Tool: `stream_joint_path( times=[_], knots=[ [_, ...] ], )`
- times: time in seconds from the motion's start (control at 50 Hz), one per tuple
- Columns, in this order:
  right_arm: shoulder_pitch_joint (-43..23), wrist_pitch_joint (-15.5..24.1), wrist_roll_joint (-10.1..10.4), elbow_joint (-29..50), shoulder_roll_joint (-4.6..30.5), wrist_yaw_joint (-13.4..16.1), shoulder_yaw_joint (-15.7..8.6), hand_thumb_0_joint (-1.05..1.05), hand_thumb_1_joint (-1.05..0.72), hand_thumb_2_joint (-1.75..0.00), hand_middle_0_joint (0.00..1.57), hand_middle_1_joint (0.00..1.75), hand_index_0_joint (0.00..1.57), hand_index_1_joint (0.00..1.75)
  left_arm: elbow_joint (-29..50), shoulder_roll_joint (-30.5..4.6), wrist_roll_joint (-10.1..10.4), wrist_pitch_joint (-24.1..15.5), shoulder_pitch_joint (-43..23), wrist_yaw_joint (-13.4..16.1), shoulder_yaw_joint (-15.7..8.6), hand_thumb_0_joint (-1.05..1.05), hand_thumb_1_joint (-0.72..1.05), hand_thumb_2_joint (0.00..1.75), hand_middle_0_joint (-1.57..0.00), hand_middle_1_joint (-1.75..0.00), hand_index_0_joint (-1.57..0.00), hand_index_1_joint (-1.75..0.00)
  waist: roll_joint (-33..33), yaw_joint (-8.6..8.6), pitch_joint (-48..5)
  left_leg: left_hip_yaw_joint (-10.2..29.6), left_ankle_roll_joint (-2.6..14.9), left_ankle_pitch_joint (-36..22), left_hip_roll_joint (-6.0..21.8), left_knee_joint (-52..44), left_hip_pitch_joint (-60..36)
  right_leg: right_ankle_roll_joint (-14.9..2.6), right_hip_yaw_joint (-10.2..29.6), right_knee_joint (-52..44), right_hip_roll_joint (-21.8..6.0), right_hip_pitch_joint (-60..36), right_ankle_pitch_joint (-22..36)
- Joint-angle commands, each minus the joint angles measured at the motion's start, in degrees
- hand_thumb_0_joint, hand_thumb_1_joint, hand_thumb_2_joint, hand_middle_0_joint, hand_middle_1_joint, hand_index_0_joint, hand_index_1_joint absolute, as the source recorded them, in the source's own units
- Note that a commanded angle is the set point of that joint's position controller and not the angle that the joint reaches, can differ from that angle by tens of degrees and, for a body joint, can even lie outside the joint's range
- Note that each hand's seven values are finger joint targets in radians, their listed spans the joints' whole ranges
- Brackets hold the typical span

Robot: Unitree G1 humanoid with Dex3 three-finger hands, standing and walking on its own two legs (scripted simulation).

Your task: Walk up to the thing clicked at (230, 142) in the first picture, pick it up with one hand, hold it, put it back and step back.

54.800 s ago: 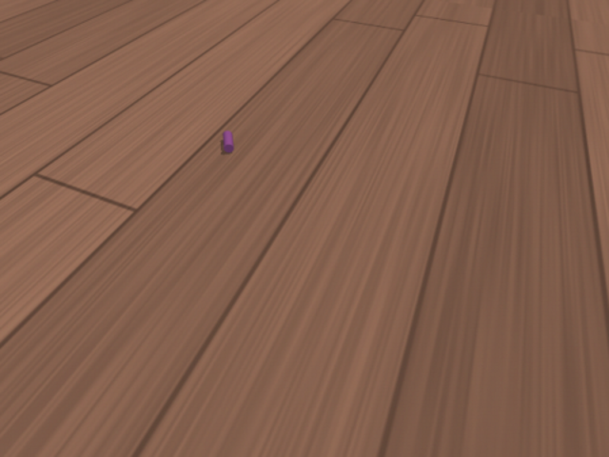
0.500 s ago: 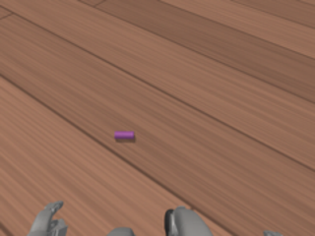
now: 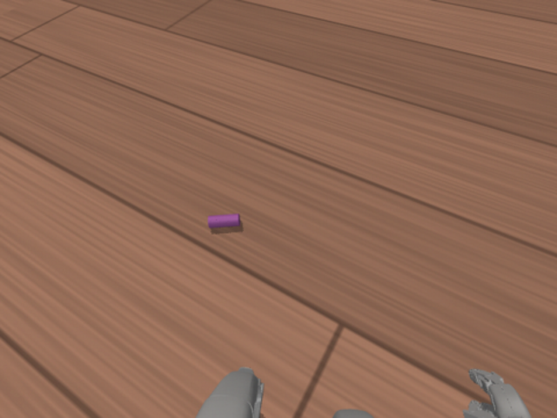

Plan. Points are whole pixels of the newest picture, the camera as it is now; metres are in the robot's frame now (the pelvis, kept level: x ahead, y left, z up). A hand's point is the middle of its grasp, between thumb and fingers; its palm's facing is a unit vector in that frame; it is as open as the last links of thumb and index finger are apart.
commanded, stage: step back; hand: left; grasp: from above
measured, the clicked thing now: (224, 220) +0.89 +0.32 -0.73
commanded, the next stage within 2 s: stand in 1.52 s
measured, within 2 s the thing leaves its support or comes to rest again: neither
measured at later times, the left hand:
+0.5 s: hand out of the picture -0.07 +0.24 -0.14, palm faces +0.07 -0.94 -0.34, open 7.4 cm
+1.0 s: hand out of the picture -0.17 +0.26 -0.14, palm faces +0.06 -0.91 -0.41, open 7.4 cm
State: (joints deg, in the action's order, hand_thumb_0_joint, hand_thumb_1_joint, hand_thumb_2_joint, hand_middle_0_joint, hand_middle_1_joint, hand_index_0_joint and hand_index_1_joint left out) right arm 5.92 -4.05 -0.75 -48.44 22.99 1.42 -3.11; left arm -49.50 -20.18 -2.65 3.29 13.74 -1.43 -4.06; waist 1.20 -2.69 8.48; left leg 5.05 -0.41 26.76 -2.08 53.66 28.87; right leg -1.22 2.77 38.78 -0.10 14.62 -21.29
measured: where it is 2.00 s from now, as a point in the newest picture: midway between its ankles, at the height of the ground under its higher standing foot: outside the picture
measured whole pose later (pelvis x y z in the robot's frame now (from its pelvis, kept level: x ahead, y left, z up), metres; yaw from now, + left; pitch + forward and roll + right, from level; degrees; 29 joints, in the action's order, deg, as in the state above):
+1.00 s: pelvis -0.20 -0.03 +0.01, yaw +4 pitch -3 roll +1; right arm 12.3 0.3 -2.4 -55.4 20.0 -2.2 -3.5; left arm -57.0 -23.6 -1.5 -0.1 13.4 -0.3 -3.5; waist -1.1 -0.4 4.5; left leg 0.8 1.5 15.5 -0.8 32.6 15.1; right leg -1.7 1.2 50.7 -1.4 17.7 -30.9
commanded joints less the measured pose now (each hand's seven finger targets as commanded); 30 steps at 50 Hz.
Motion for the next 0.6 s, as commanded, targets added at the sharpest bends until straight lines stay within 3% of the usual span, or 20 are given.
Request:
stream_joint_path(
  times=[0.0, 0.06, 0.14, 0.18, 0.22, 0.24, 0.26, 0.28, 0.3, 0.32, 0.34, 0.36, 0.38, 0.42, 0.48, 0.5, 0.52, 0.54, 0.56, 0.58],
  knots=[
    [4.0, 2.2, 0.9, 2.5, 10.5, 0.7, -3.0, 0.0, -0.9, -0.9, 0.2, 0.3, 0.2, 0.3, 8.5, -14.9, 0.1, -2.0, -11.4, 2.5, -4.3, 0.0, 0.9, 0.9, -0.2, -0.3, -0.2, -0.3, -9.2, 4.63, -4.0, 3.3, 0.33, -0.9, -5.4, 16.0, -2.9, -8.18, 6.8, -15.7, -11.2, 8.4, 19.5],
    [4.1, 3.1, 0.6, 3.2, 9.2, 1.1, -1.8, 0.0, -0.9, -0.9, 0.2, 0.3, 0.2, 0.3, 8.6, -14.3, -0.4, -1.8, -4.9, 2.8, -4.2, 0.0, 0.9, 0.9, -0.2, -0.3, -0.2, -0.3, -10.9, 0.8, -6.5, 0.8, -0.85, 0.4, -4.6, 8.4, 0.4, -8.46, 5.7, -12.1, -9.7, -2.9, 26.1],
    [4.2, 4.0, -0.4, 3.9, 8.0, 1.4, -1.7, 0.0, -0.9, -0.9, 0.2, 0.3, 0.2, 0.3, 9.4, -14.0, -0.2, -0.9, -2.5, 3.5, -4.5, 0.0, 0.9, 0.9, -0.2, -0.3, -0.2, -0.3, -13.6, -0.97, -11.0, -2.5, -1.16, 4.9, -0.3, -7.9, -0.1, -11.04, 9.1, -7.7, -14.8, -15.1, 36.8],
    [7.7, 4.1, -0.8, 2.6, 8.2, 1.1, -2.0, 0.0, -0.9, -0.9, 0.2, 0.3, 0.2, 0.3, 10.0, -14.6, 0.5, -0.5, -3.8, 3.5, -4.3, 0.0, 0.9, 0.9, -0.2, -0.3, -0.2, -0.3, -13.8, 0.28, -13.4, -4.1, -0.26, -1.3, 0.5, -18.8, -6.3, -9.52, 9.0, -4.3, -14.6, -14.2, 37.1],
    [11.8, 3.9, -0.9, 0.2, 8.7, 0.9, -2.7, 0.0, -0.9, -0.9, 0.2, 0.3, 0.2, 0.3, 10.5, -14.5, 1.2, 0.3, -6.3, 2.9, -3.6, 0.0, 0.9, 0.9, -0.2, -0.3, -0.2, -0.3, -9.6, 2.46, -14.9, -6.2, 0.75, -15.8, -0.2, -31.7, -15.1, -6.61, 6.9, -0.7, -12.5, -8.8, 30.4],
    [11.6, 3.8, -1.3, 0.3, 11.2, 0.9, -3.5, 0.0, -0.9, -0.9, 0.2, 0.3, 0.2, 0.3, 11.1, -12.8, 1.4, 0.4, -6.0, 2.7, -2.8, 0.0, 0.9, 0.9, -0.2, -0.3, -0.2, -0.3, -4.4, 2.28, -14.9, 1.7, 2.9, -20.8, 5.1, -31.7, -19.4, -3.82, 6.0, 1.2, -9.8, -1.2, 20.8],
    [9.4, 3.5, -1.9, 0.9, 16.4, 0.8, -4.5, 0.0, -0.9, -0.9, 0.2, 0.3, 0.2, 0.3, 11.3, -11.0, 1.8, 0.3, -6.0, 2.5, -2.3, 0.0, 0.9, 0.9, -0.2, -0.3, -0.2, -0.3, 8.4, 1.56, -13.8, 17.7, 8.58, -30.0, 17.1, -32.8, -22.6, -0.69, 0.0, 10.8, -1.3, 10.7, 3.2],
    [6.0, 3.3, -1.7, 2.9, 21.5, 0.2, -4.9, 0.0, -0.9, -0.9, 0.2, 0.3, 0.2, 0.3, 11.7, -13.3, 2.0, 0.3, -10.2, 3.4, -3.3, 0.0, 0.9, 0.9, -0.2, -0.3, -0.2, -0.3, 14.1, 4.45, -11.4, 25.4, 17.7, -32.6, 25.8, -34.8, -12.3, 0.81, 0.5, 22.3, 3.0, 9.9, -16.8],
    [2.5, 3.8, -1.8, 3.7, 20.5, 0.7, -5.2, 0.0, -0.9, -0.9, 0.2, 0.3, 0.2, 0.3, 11.0, -15.0, 1.4, 0.5, -10.9, 3.5, -3.7, 0.0, 0.9, 0.9, -0.2, -0.3, -0.2, -0.3, 12.4, 3.81, -8.8, 27.3, 19.61, -30.9, 28.0, -35.5, -6.6, 0.65, 6.5, 30.5, 1.3, 7.6, -16.3],
    [1.6, 3.9, -2.0, 3.8, 17.6, 0.9, -4.2, 0.0, -0.9, -0.9, 0.2, 0.3, 0.2, 0.3, 9.7, -15.0, 1.4, 0.6, -9.4, 3.2, -3.9, 0.0, 0.9, 0.9, -0.2, -0.3, -0.2, -0.3, 8.3, 2.67, -7.8, 19.5, 18.49, -33.4, 24.3, -33.4, -6.7, 0.74, 7.3, 33.4, 2.9, 7.2, -14.0],
    [0.0, 3.9, -2.4, 4.3, 14.4, 0.9, -3.1, 0.0, -0.9, -0.9, 0.2, 0.3, 0.2, 0.3, 8.3, -13.6, 2.1, 0.6, -7.8, 2.9, -3.7, 0.0, 0.9, 0.9, -0.2, -0.3, -0.2, -0.3, 5.4, 1.16, -7.6, 11.5, 15.59, -38.4, 18.8, -31.5, -9.2, 0.45, 8.2, 36.0, 4.9, 9.0, -11.0],
    [-1.2, 4.0, -2.2, 4.6, 12.6, 1.0, -2.6, 0.0, -0.9, -0.9, 0.2, 0.3, 0.2, 0.3, 7.4, -13.0, 2.3, 0.3, -4.9, 2.7, -3.4, 0.0, 0.9, 0.9, -0.2, -0.3, -0.2, -0.3, 4.6, -0.38, -8.2, 7.5, 13.4, -39.2, 16.3, -29.8, -12.3, 0.26, 7.4, 35.4, 5.1, 11.0, -8.8],
    [-0.7, 4.1, -1.8, 4.3, 12.0, 0.9, -2.5, 0.0, -0.9, -0.9, 0.2, 0.3, 0.2, 0.3, 6.5, -13.0, 2.2, 0.1, -3.7, 2.5, -3.5, 0.0, 0.9, 0.9, -0.2, -0.3, -0.2, -0.3, 4.5, -0.48, -8.5, 5.4, 12.04, -35.0, 14.8, -29.6, -11.9, 0.31, 6.0, 34.2, 5.4, 9.9, -7.2],
    [1.0, 4.2, -1.9, 3.1, 11.4, 0.3, -2.7, 0.0, -0.9, -0.9, 0.2, 0.3, 0.2, 0.3, 5.9, -11.9, 1.9, -0.8, -3.9, 2.0, -3.1, 0.0, 0.9, 0.9, -0.2, -0.3, -0.2, -0.3, 7.1, 1.51, -7.7, 5.4, 10.86, -18.9, 12.8, -31.3, -14.7, 1.34, 4.1, 21.8, 3.3, 8.5, -6.4],
    [2.3, 3.8, -2.0, 2.8, 12.0, -0.6, -3.3, 0.0, -0.9, -0.9, 0.2, 0.3, 0.2, 0.3, 4.3, -11.8, 1.8, -3.3, -3.4, 1.7, -1.8, 0.0, 0.9, 0.9, -0.2, -0.3, -0.2, -0.3, 10.7, 4.35, -11.1, 5.3, 11.79, -3.0, 12.8, -30.1, -23.1, 2.36, -0.6, -1.7, 0.4, 6.2, -8.8],
    [1.8, 3.2, -2.0, 2.5, 12.7, -0.9, -3.5, 0.0, -0.9, -0.9, 0.2, 0.3, 0.2, 0.3, 2.8, -11.8, 1.7, -4.1, -1.9, 2.1, -1.9, 0.0, 0.9, 0.9, -0.2, -0.3, -0.2, -0.3, 11.8, 3.83, -11.6, 5.6, 11.63, -4.1, 13.7, -28.1, -22.5, 1.86, -0.9, -9.8, 0.1, 2.4, -8.0],
    [1.4, 2.5, -1.9, 2.2, 13.3, -1.1, -3.6, 0.0, -0.9, -0.9, 0.2, 0.3, 0.2, 0.3, 0.5, -11.4, 1.6, -4.9, 1.2, 2.5, -2.1, 0.0, 0.9, 0.9, -0.2, -0.3, -0.2, -0.3, 10.5, 2.2, -12.0, 3.7, 10.61, -6.9, 13.0, -24.2, -19.7, 1.16, -2.3, -19.9, 0.8, -3.2, -2.0],
    [2.7, 2.0, -1.8, 1.4, 11.8, -1.3, -3.2, 0.0, -0.9, -0.9, 0.2, 0.3, 0.2, 0.3, -2.0, -12.3, 1.1, -5.7, 4.2, 2.8, -2.9, 0.0, 0.9, 0.9, -0.2, -0.3, -0.2, -0.3, 5.4, 1.47, -12.1, 1.0, 8.54, -9.0, 10.5, -16.8, -15.5, 0.71, -1.2, -25.5, 1.6, -9.2, 2.5],
    [3.3, 2.1, -1.4, 2.0, 7.6, -1.5, -1.9, 0.0, -0.9, -0.9, 0.2, 0.3, 0.2, 0.3, -2.4, -15.2, 0.2, -6.3, 3.7, 3.2, -3.6, 0.0, 0.9, 0.9, -0.2, -0.3, -0.2, -0.3, -1.2, 1.71, -10.6, -1.0, 5.49, -5.4, 7.1, -10.2, -5.0, -0.77, 9.5, -23.0, -3.1, -14.5, 3.3],
    [4.1, 2.4, -1.4, 2.9, 5.4, -1.6, -1.1, 0.0, -0.9, -0.9, 0.2, 0.3, 0.2, 0.3, -1.5, -18.8, -0.4, -6.6, 1.9, 3.3, -4.2, 0.0, 0.9, 0.9, -0.2, -0.3, -0.2, -0.3, -10.7, 2.19, -8.5, -2.4, 1.6, 4.5, 0.9, -6.4, 7.7, -3.42, 24.5, -23.0, -12.6, -16.1, -0.5]
  ],
)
